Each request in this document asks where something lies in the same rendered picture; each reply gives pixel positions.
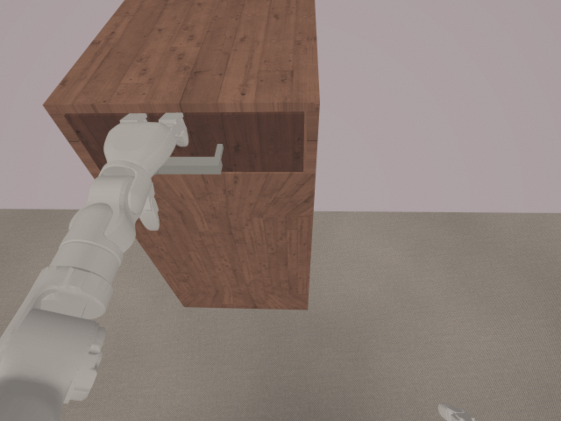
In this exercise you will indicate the handle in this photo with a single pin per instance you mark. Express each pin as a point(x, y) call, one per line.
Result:
point(194, 165)

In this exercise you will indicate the robot left upper arm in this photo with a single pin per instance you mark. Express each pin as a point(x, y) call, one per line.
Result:
point(52, 358)

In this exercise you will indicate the left robot forearm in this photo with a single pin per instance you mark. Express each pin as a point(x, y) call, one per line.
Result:
point(78, 281)

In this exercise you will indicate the robot left hand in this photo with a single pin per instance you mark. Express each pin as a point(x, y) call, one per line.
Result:
point(148, 145)

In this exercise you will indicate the robot right hand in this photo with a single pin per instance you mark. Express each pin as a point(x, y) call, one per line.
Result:
point(451, 413)

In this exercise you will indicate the drawer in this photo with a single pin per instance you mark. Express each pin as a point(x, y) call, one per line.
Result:
point(253, 141)

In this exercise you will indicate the cabinet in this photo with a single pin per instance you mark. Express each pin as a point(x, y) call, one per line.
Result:
point(237, 240)

